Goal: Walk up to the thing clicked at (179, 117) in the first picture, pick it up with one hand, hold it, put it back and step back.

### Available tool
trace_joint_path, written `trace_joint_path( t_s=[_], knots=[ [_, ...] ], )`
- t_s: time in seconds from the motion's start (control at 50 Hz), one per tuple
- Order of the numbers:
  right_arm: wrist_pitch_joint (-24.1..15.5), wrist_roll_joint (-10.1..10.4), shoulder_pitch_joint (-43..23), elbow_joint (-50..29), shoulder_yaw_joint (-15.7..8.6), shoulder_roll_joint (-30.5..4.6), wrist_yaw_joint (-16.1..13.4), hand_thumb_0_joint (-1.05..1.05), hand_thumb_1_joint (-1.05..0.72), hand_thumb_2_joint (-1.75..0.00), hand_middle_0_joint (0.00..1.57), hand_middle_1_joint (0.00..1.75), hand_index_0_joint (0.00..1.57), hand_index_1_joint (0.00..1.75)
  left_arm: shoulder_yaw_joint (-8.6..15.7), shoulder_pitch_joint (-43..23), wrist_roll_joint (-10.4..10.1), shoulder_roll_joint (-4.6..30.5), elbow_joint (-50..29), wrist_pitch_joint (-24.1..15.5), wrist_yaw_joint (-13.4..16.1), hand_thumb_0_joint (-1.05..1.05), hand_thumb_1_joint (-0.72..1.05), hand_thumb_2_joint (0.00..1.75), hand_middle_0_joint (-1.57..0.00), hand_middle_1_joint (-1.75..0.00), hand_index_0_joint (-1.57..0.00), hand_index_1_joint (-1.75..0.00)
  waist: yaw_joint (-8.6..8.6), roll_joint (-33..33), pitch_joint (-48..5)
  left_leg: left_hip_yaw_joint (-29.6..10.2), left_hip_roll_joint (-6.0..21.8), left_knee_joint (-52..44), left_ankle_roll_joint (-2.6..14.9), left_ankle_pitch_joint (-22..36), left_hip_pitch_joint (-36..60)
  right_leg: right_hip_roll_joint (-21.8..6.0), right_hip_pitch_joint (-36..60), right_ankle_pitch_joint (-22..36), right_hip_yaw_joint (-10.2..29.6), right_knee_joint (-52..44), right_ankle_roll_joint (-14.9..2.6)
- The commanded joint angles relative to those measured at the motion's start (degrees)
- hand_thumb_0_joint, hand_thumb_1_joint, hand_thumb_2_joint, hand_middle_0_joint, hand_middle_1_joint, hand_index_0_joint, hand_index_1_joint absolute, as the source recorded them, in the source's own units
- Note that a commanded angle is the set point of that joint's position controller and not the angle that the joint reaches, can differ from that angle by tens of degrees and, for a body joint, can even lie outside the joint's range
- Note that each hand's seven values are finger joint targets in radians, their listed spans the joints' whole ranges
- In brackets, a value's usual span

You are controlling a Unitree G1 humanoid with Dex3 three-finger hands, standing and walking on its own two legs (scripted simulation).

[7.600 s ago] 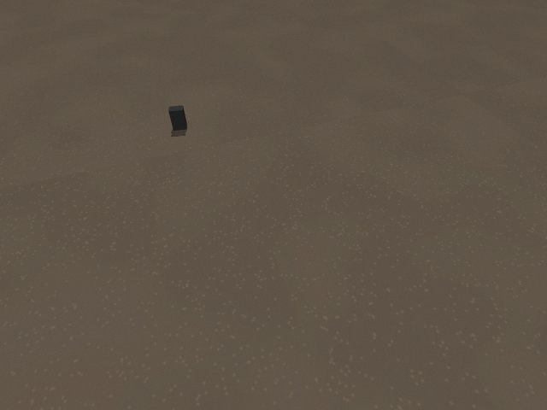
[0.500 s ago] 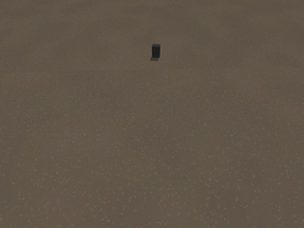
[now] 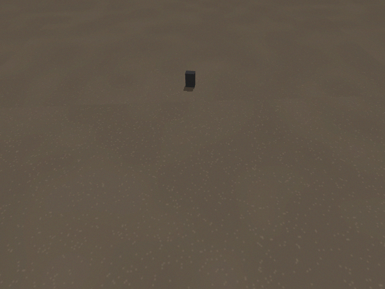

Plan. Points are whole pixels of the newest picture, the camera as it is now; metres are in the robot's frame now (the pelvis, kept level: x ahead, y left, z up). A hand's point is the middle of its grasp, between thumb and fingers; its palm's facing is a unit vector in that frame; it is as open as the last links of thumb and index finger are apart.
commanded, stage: stand
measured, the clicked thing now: (190, 79) +2.05 +0.00 -0.71
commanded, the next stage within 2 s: none
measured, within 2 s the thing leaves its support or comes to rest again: neither
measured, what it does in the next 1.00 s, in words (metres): stands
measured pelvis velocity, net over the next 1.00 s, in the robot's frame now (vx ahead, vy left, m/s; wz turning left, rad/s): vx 0.00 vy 0.00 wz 0.03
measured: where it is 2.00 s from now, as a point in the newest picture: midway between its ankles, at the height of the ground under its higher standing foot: outside the picture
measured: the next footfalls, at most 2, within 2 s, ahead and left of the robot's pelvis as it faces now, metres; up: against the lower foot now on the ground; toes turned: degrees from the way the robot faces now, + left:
none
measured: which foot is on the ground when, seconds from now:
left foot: down 0.00-1.00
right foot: down 0.00-1.00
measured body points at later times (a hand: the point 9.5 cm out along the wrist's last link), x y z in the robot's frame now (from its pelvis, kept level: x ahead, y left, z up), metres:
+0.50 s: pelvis -0.01 +0.00 +0.00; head +0.00 -0.01 +0.45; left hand +0.05 +0.30 -0.13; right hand +0.07 -0.31 -0.13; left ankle -0.01 +0.13 -0.75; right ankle +0.01 -0.14 -0.75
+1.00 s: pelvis +0.00 +0.00 +0.00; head +0.01 +0.00 +0.45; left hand +0.07 +0.30 -0.13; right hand +0.08 -0.30 -0.13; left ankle -0.01 +0.13 -0.75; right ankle +0.01 -0.14 -0.75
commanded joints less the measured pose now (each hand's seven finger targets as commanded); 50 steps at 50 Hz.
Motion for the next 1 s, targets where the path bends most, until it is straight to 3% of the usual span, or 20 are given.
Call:
trace_joint_path(
  t_s=[0.0,0.08,0.22,0.34,0.5,0.56,0.6,0.72,0.88,0.98],
  knots=[
    [-1.2,-0.1,-2.6,-3.1,-2.4,-12.2,-0.8,0.0,-0.9,-0.9,0.2,0.3,0.2,0.3,2.0,-1.9,0.2,11.9,-3.1,-1.5,1.1,0.0,0.9,0.9,-0.2,-0.3,-0.2,-0.3,-0.21,-1.1,-6.1,-5.0,6.6,-3.3,2.48,12.4,3.4,-5.6,1.4,17.1,2.3,-2.7,-2.21],
    [-1.2,-0.2,-2.8,-2.3,-2.3,-12.4,-0.7,0.0,-0.9,-0.9,0.2,0.3,0.2,0.3,2.0,-2.6,0.1,12.2,-3.0,-1.4,1.2,0.0,0.9,0.9,-0.2,-0.3,-0.2,-0.3,-0.19,-0.4,-5.8,-5.2,6.4,-4.2,2.12,11.1,2.8,-5.7,1.8,14.8,2.2,-3.3,-2.32],
    [-0.8,-0.2,-2.5,-1.4,-2.0,-11.6,-0.4,0.0,-0.9,-0.9,0.2,0.3,0.2,0.3,2.0,-2.4,0.3,12.7,-2.5,-1.4,1.1,0.0,0.9,0.9,-0.2,-0.3,-0.2,-0.3,-0.44,-1.3,-3.1,-5.7,5.8,-5.6,2.0,2.7,0.6,-5.7,-0.3,7.1,2.7,-5.8,-2.29],
    [-0.8,-0.3,-2.1,-1.2,-2.1,-11.9,-0.4,0.0,-0.9,-0.9,0.2,0.3,0.2,0.3,2.0,-2.0,0.3,12.7,-2.5,-1.5,1.1,0.0,0.9,0.9,-0.2,-0.3,-0.2,-0.3,-0.45,-0.7,-4.5,-5.9,6.1,-5.2,2.22,4.4,1.0,-6.1,0.8,9.0,2.7,-5.5,-2.5],
    [-0.7,-0.4,-1.1,-0.6,-2.0,-11.9,-0.3,0.0,-0.9,-0.9,0.2,0.3,0.2,0.3,2.0,-1.6,0.4,12.6,-2.6,-1.3,1.0,0.0,0.9,0.9,-0.2,-0.3,-0.2,-0.3,-0.39,-0.5,-2.5,-6.5,5.9,-6.3,2.09,-0.8,-1.3,-5.7,-0.6,3.0,2.8,-6.6,-2.55],
    [-0.8,-0.4,-1.8,-0.8,-2.0,-12.0,-0.3,0.0,-0.9,-0.9,0.2,0.3,0.2,0.3,1.9,-0.9,0.3,12.5,-2.5,-1.3,0.9,0.0,0.9,0.9,-0.2,-0.3,-0.2,-0.3,0.02,0.0,-2.6,-6.7,5.8,-6.4,1.99,-0.2,-1.1,-5.7,-0.8,3.4,2.5,-6.2,-2.66],
    [-0.9,-0.3,-1.8,-0.9,-2.1,-12.3,-0.3,0.0,-0.9,-0.9,0.2,0.3,0.2,0.3,1.8,-0.7,0.3,12.3,-2.7,-1.4,0.9,0.0,0.9,0.9,-0.2,-0.3,-0.2,-0.3,-0.06,-0.1,-5.2,-6.4,6.0,-4.9,2.15,4.3,1.1,-6.2,0.0,7.2,2.4,-5.7,-2.68],
    [-0.9,-0.3,-1.0,-0.8,-1.9,-12.2,-0.4,0.0,-0.9,-0.9,0.2,0.3,0.2,0.3,1.8,-1.1,0.2,12.5,-3.0,-1.5,1.1,0.0,0.9,0.9,-0.2,-0.3,-0.2,-0.3,-0.35,0.0,-5.7,-6.2,6.0,-4.2,2.23,7.8,0.9,-6.5,1.6,11.6,2.0,-5.1,-2.63],
    [-0.7,-0.3,-1.4,-1.0,-1.9,-12.3,-0.5,0.0,-0.9,-0.9,0.2,0.3,0.2,0.3,1.6,-0.5,0.2,12.2,-2.9,-1.2,1.2,0.0,0.9,0.9,-0.2,-0.3,-0.2,-0.3,-0.01,-0.1,-3.9,-6.2,5.8,-4.8,2.16,5.8,0.1,-6.2,0.6,9.0,1.8,-5.5,-2.58],
    [-0.9,-0.2,-1.0,-1.2,-1.7,-12.1,-0.5,0.0,-0.9,-0.9,0.2,0.3,0.2,0.3,1.7,-0.7,0.2,12.4,-3.1,-1.2,1.1,0.0,0.9,0.9,-0.2,-0.3,-0.2,-0.3,-0.06,0.4,-4.1,-6.4,6.0,-5.0,2.07,7.4,-0.1,-6.2,1.4,9.6,1.5,-5.2,-2.6]
  ],
)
